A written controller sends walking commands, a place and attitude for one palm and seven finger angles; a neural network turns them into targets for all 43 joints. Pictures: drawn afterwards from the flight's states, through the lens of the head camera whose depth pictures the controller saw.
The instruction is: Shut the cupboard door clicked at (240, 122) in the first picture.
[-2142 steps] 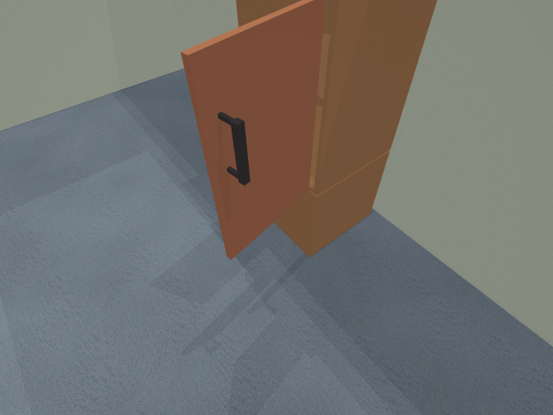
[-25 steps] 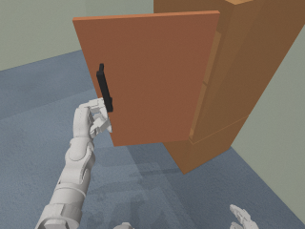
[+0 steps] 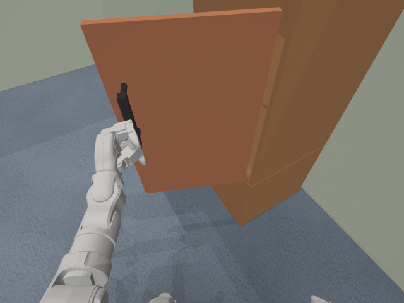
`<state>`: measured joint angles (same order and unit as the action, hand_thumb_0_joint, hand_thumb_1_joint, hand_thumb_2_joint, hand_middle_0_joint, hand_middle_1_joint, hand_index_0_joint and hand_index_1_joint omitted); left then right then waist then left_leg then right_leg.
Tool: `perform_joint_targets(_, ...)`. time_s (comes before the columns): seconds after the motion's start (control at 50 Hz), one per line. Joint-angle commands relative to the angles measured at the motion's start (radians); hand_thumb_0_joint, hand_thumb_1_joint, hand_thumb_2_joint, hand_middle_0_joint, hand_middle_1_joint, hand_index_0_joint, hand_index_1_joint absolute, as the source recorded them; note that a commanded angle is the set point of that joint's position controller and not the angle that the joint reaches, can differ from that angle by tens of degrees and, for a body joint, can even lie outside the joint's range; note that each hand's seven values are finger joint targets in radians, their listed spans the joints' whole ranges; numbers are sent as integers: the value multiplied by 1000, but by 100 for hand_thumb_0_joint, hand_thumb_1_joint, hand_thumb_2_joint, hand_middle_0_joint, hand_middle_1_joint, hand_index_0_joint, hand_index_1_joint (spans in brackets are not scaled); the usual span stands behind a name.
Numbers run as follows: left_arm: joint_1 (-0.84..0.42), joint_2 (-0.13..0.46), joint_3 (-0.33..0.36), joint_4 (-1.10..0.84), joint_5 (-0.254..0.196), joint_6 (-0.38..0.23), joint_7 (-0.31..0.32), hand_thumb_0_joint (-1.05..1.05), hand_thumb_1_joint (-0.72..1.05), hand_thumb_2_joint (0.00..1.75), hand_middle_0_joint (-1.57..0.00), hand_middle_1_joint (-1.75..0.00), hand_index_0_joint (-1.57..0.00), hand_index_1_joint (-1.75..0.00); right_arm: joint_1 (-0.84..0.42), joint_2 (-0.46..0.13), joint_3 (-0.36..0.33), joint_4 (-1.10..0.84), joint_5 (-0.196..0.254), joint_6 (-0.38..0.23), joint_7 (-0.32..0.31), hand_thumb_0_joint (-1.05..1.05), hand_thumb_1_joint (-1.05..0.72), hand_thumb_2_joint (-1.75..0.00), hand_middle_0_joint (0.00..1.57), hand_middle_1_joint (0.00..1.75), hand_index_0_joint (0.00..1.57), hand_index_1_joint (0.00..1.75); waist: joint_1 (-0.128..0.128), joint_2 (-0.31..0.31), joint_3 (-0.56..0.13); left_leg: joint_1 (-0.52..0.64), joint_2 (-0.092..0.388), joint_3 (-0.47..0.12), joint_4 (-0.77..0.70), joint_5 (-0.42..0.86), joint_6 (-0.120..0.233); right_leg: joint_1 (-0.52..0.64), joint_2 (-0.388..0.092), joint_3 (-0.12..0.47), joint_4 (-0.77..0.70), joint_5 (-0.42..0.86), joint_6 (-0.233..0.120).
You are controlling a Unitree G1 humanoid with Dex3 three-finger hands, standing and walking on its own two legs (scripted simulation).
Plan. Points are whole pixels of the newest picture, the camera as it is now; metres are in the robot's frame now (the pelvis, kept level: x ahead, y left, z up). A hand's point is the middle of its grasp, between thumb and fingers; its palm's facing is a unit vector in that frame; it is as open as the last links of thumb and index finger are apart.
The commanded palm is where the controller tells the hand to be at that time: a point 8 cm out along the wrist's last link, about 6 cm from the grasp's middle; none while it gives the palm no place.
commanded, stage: bring the fist close to the handle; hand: left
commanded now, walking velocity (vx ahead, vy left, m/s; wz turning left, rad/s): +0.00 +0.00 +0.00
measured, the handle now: (131, 117) +0.50 +0.18 +0.09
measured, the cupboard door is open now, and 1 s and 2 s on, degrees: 67 57 39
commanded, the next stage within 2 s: push the door shut along its arc in 0.02 s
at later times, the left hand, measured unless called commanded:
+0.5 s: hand (145, 133) +0.43 +0.13 +0.10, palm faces +0.05 -1.00 -0.02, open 3.1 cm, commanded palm +0.41 +0.18 +0.09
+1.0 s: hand (147, 116) +0.49 +0.14 +0.10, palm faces -0.08 -1.00 -0.01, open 3.1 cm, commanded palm +0.48 +0.17 +0.09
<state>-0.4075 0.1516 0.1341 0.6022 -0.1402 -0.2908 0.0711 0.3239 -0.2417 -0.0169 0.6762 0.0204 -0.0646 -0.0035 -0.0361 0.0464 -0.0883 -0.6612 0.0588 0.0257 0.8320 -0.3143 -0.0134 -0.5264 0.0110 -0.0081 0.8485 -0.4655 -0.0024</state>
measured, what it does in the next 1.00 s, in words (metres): stands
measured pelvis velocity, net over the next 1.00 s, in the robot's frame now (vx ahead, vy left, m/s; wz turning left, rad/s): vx -0.01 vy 0.01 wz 0.00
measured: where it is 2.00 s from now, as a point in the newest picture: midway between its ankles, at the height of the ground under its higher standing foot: outside the picture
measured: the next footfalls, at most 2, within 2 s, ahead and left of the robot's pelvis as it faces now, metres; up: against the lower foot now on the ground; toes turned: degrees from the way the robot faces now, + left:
none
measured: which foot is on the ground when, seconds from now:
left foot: down 0.00-1.00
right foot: down 0.00-1.00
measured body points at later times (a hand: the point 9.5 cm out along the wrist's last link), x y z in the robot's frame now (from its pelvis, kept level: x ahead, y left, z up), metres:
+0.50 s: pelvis -0.01 +0.00 -0.01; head +0.04 -0.01 +0.44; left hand +0.42 +0.19 +0.10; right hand +0.08 -0.26 -0.12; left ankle +0.06 +0.13 -0.70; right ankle -0.02 -0.12 -0.70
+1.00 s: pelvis -0.01 +0.01 -0.02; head +0.07 +0.01 +0.42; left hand +0.48 +0.19 +0.10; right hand -0.01 -0.26 -0.14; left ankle +0.06 +0.13 -0.70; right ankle -0.02 -0.12 -0.70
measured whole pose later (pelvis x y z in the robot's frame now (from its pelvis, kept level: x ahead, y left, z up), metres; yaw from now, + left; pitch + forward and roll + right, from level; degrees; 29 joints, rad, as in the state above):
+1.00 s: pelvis -0.01 +0.01 -0.02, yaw +0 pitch +16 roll -2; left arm -0.95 0.38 0.25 1.18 -0.13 -0.33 -0.18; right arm 0.40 -0.27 -0.01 0.71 0.01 -0.05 0.00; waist -0.14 0.05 -0.10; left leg -0.90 0.07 0.00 0.95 -0.33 0.00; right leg -0.75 0.02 -0.03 0.95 -0.48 0.00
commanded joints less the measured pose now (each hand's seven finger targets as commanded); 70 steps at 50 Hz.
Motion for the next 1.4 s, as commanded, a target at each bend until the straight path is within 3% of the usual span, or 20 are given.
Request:
perform_joint_targets(0.0, -384, 111, 9, -214, -1, -57, -4, 0, 90, 90, -130, -150, -130, -150, -32, -121, -36, -127, 6, -48, -12, 0, -90, -90, 20, 30, 20, 30, -13, -81, -249, 289, -39, -13, -89, 130, 37, -29, 24, -16, -162, 307, 2)
perform_joint_targets(0.08, -435, 95, -4, -208, 10, -57, 13, 0, 90, 90, -130, -150, -130, -150, -37, -116, -32, -125, 4, -51, -14, 0, -90, -90, 20, 30, 20, 30, -18, -53, -260, 304, -41, -17, -91, 99, 37, -50, 24, -17, -164, 259, 1)
perform_joint_targets(0.14, -458, 162, 42, -186, 21, -72, 12, 0, 90, 90, -130, -150, -130, -150, -29, -125, -31, -118, -2, -49, -17, 0, -90, -90, 20, 30, 20, 30, -15, -57, -279, 294, -43, -17, -83, 105, 38, -42, 24, -9, -158, 270, 1)
perform_joint_targets(0.2, -540, 151, 19, -145, 24, -85, -10, 0, 90, 90, -130, -150, -130, -150, -27, -121, -32, -107, 1, -49, -18, 0, -90, -90, 20, 30, 20, 30, -39, -51, -285, 304, -41, -21, -70, 109, 37, -66, 22, -8, -150, 281, 1)
perform_joint_targets(0.44, -704, 229, 79, 104, 6, -105, -106, 0, 90, 90, -130, -150, -130, -150, 41, -143, -35, -91, -1, -29, -12, 0, -90, -90, 20, 30, 20, 30, -50, -40, -330, 279, -44, -34, -38, 140, 37, -98, 25, -8, -120, 313, -4)
perform_joint_targets(0.52, -801, 253, 81, 176, 5, -115, -139, 0, 90, 90, -130, -150, -130, -150, 67, -148, -39, -78, 2, -18, -13, 0, -90, -90, 20, 30, 20, 30, -82, -79, -314, 243, -43, -35, -26, 114, 43, -126, 25, -1, -121, 300, 2)
perform_joint_targets(0.54, -812, 293, 112, 185, 8, -120, -146, 0, 90, 90, -130, -150, -130, -150, 79, -156, -42, -73, -1, -15, -15, 0, -90, -90, 20, 30, 20, 30, -74, -62, -334, 246, -43, -36, -21, 125, 44, -123, 26, 2, -115, 304, -1)
perform_joint_targets(0.62, -872, 260, 69, 236, 0, -119, -185, 0, 90, 90, -130, -150, -130, -150, 94, -157, -42, -65, 2, -9, -12, 0, -90, -90, 20, 30, 20, 30, -101, -27, -341, 255, -40, -44, -13, 115, 43, -170, 28, -2, -111, 277, -2)
perform_joint_targets(0.78, -983, 375, 136, 321, 1, -126, -244, 0, 90, 90, -130, -150, -130, -150, 145, -177, -46, -40, -3, -9, -12, 0, -90, -90, 20, 30, 20, 30, -124, -13, -379, 217, -32, -60, 20, 109, 47, -219, 32, 4, -87, 244, -4)
perform_joint_targets(0.82, -1012, 333, 96, 313, 1, -127, -258, 0, 90, 90, -130, -150, -130, -150, 150, -173, -46, -42, -4, -12, -8, 0, -90, -90, 20, 30, 20, 30, -135, 28, -392, 244, -30, -66, 23, 110, 44, -252, 34, -3, -83, 226, -7)
perform_joint_targets(0.92, -1090, 395, 136, 348, 5, -114, -269, 0, 90, 90, -130, -150, -130, -150, 181, -190, -50, -28, -8, -16, -8, 0, -90, -90, 20, 30, 20, 30, -156, 21, -410, 241, -19, -84, 37, 107, 44, -291, 39, -8, -72, 202, -9)
perform_joint_targets(0.94, -1107, 403, 137, 334, 8, -118, -268, 0, 90, 90, -130, -150, -130, -150, 189, -194, -50, -26, -10, -15, -9, 0, -90, -90, 20, 30, 20, 30, -153, 54, -430, 263, -19, -90, 38, 130, 42, -299, 40, -12, -61, 210, -13)
perform_joint_targets(0.98, -1114, 368, 112, 351, 12, -114, -272, 0, 90, 90, -130, -150, -130, -150, 189, -189, -49, -27, -11, -17, -3, 0, -90, -90, 20, 30, 20, 30, -162, 63, -434, 275, -16, -94, 44, 132, 39, -325, 40, -18, -60, 203, -13)
perform_joint_targets(1.02, -1129, 393, 125, 392, 17, -104, -273, 0, 90, 90, -130, -150, -130, -150, 198, -195, -47, -24, -11, -16, -2, 0, -90, -90, 20, 30, 20, 30, -172, 31, -405, 233, -17, -94, 48, 110, 44, -328, 43, -15, -63, 190, -11)
perform_joint_targets(1.12, -1200, 438, 140, 411, 37, -102, -282, 0, 90, 90, -130, -150, -130, -150, 218, -204, -46, -18, -15, -17, 0, 0, -90, -90, 20, 30, 20, 30, -186, 60, -438, 233, -14, -105, 67, 114, 42, -362, 43, -17, -44, 180, -15)
perform_joint_targets(1.18, -1270, 426, 115, 433, 42, -91, -294, 0, 90, 90, -130, -150, -130, -150, 226, -206, -42, -11, -17, -18, 0, 0, -90, -90, 20, 30, 20, 30, -215, 78, -432, 221, -13, -110, 85, 109, 46, -404, 43, -17, -36, 172, -13)
perform_joint_targets(1.26, -1275, 482, 162, 449, 43, -78, -308, 0, 90, 90, -130, -150, -130, -150, 245, -213, -42, -17, -19, -17, 2, 0, -90, -90, 20, 30, 20, 30, -203, 94, -486, 230, -12, -112, 101, 159, 44, -394, 46, -19, -18, 202, -17)
perform_joint_targets(1.3, -1295, 493, 166, 464, 48, -69, -313, 0, 90, 90, -130, -150, -130, -150, 254, -215, -41, -16, -20, -13, 3, 0, -90, -90, 20, 30, 20, 30, -215, 70, -477, 204, -12, -111, 109, 156, 48, -394, 46, -17, -19, 203, -14)
perform_joint_targets(1.36, -1321, 483, 149, 475, 60, -64, -318, 0, 90, 90, -130, -150, -130, -150, 262, -215, -40, -19, -20, -12, 4, 0, -90, -90, 20, 30, 20, 30, -223, 87, -484, 209, -12, -115, 119, 160, 48, -421, 49, -20, -12, 199, -14)
perform_joint_targets(1.38, -1341, 471, 131, 490, 65, -56, -319, 0, 90, 90, -130, -150, -130, -150, 263, -215, -40, -13, -22, -9, 3, 0, -90, -90, 20, 30, 20, 30, -241, 88, -464, 198, -9, -116, 123, 144, 48, -444, 49, -22, -12, 186, -14)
